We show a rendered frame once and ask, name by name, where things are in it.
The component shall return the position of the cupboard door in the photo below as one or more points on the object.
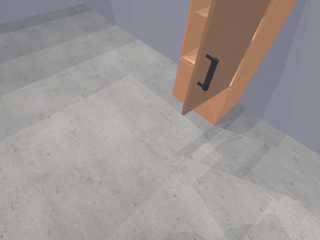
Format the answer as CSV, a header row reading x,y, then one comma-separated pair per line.
x,y
228,31

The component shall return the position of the handle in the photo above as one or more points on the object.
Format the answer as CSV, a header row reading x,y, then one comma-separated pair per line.
x,y
210,73

